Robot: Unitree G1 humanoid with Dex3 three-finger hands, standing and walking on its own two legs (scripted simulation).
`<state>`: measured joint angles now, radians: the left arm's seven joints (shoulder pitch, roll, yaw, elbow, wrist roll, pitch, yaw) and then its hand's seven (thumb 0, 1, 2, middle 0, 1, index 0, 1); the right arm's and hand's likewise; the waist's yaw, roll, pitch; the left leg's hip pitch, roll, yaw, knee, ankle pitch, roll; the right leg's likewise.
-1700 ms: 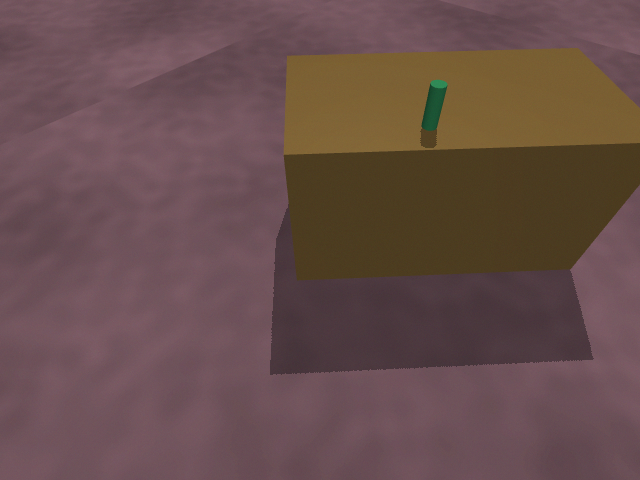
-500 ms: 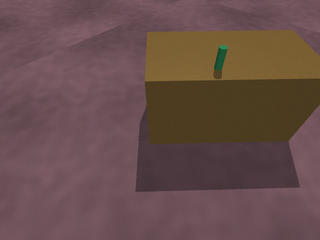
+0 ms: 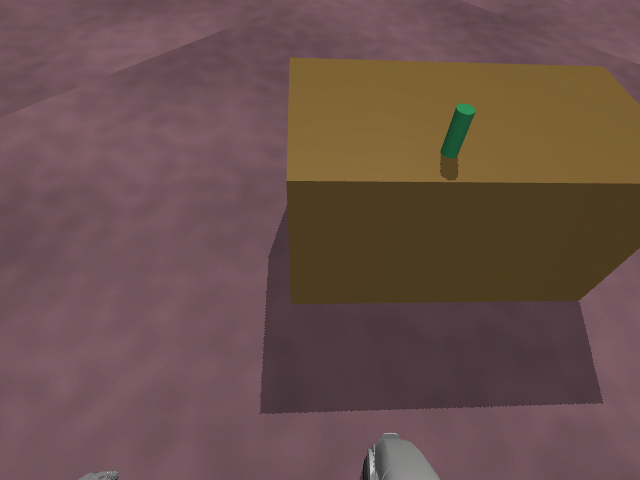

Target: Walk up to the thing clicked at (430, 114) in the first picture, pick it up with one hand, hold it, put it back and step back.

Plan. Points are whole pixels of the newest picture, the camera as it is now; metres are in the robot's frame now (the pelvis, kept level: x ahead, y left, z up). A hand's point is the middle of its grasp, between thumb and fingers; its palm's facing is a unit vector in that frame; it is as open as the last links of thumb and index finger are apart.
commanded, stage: walk up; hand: right
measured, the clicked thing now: (457, 132) +0.88 -0.31 -0.11
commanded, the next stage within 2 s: none
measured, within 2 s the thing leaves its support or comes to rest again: neither
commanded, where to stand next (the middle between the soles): +0.45 -0.12 m, yaw +2 degrees
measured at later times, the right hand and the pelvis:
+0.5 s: hand (549, 406) +0.24 -0.34 -0.14, palm faces -0.09 +0.90 -0.42, open 7.3 cm; pelvis +0.19 -0.05 -0.01, yaw +1 degrees
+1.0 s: hand (554, 320) +0.41 -0.42 -0.17, palm faces -0.05 +0.91 -0.40, open 7.4 cm; pelvis +0.35 -0.14 -0.03, yaw +1 degrees
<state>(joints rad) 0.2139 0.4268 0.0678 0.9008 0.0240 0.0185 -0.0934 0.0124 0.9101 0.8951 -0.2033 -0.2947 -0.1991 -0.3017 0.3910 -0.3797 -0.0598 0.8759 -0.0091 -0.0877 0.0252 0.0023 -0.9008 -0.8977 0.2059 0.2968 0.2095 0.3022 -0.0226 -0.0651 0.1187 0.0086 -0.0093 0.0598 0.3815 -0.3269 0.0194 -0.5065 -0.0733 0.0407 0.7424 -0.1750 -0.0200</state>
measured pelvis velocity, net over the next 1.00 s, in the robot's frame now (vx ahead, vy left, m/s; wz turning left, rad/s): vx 0.35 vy -0.14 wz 0.02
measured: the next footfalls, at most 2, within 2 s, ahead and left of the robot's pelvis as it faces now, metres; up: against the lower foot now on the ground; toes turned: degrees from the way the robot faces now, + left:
right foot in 0.12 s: +0.22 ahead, -0.15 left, +0.00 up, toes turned -2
left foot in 0.52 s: +0.33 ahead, +0.07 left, +0.00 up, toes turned +5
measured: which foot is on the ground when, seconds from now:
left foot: down 0.00-0.16, up 0.18-0.50, down 0.52-0.90, up 0.92-1.00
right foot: up 0.00-0.10, down 0.12-0.54, up 0.56-0.88, down 0.90-1.00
